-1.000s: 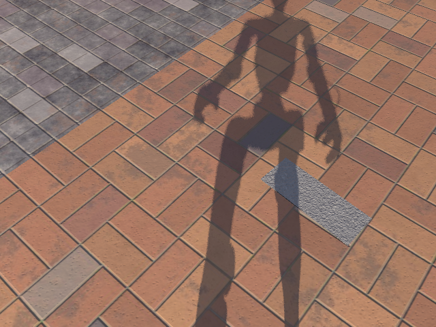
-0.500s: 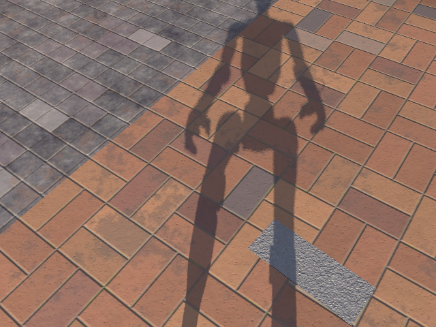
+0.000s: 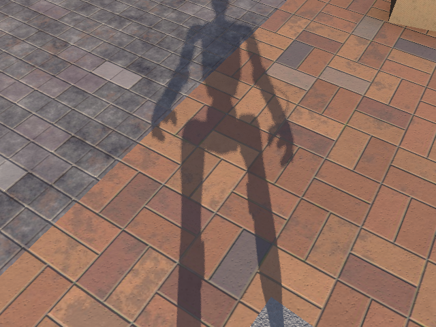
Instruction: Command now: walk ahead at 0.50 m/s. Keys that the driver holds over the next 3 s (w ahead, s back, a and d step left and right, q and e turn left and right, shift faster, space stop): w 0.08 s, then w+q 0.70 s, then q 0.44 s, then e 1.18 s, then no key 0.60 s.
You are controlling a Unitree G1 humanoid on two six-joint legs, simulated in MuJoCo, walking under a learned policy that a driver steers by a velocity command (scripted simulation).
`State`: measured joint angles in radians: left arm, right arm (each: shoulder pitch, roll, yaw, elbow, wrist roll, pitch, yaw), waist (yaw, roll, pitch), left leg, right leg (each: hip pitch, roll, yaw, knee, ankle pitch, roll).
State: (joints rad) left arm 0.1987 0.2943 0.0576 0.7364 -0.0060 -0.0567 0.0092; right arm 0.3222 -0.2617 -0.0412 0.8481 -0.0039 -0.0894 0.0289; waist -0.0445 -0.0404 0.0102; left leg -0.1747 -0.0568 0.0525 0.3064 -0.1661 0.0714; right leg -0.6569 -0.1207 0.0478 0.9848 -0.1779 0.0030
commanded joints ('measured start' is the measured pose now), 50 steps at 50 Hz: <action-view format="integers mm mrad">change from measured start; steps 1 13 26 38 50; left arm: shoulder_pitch -29 58 14 50 -2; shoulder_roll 42 150 99 213 93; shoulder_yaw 9 54 43 81 32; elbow -59 -47 29 76 -16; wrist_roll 3 3 21 -30 24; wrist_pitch -13 -62 -66 3 -3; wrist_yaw -2 -33 -6 9 23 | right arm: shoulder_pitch -42 28 -81 -149 -117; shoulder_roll -166 -172 -76 -135 -205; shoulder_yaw -38 -42 -39 -68 -84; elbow -61 -18 -130 -218 -240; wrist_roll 7 23 27 26 4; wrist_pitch -12 38 69 70 49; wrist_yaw -16 -38 -25 26 -29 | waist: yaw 21 130 42 -5 80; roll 100 111 -23 -42 80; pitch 0 -131 17 -31 -124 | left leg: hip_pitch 27 75 -535 -254 -39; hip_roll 250 218 206 44 216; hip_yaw -162 -170 -154 71 -296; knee -175 257 719 329 35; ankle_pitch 206 389 33 -38 720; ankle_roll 149 51 -89 52 211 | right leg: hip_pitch -29 510 527 737 86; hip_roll -18 71 -154 -166 56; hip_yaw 3 -28 -46 -278 8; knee -156 -518 -858 -499 82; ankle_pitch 167 146 196 792 -123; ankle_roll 16 -80 -196 -99 68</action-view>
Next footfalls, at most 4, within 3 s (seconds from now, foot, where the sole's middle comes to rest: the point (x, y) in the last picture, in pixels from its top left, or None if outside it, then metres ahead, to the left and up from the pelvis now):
0.26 right None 0.33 -0.16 -0.78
0.78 left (161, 310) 0.55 0.16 -0.78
1.28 right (189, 241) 0.78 0.07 -0.78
1.60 left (137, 299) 0.58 0.23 -0.78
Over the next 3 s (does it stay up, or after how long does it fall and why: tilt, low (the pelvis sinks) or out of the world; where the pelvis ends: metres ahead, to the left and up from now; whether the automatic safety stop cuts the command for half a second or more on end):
stays up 0.66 0.08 -0.01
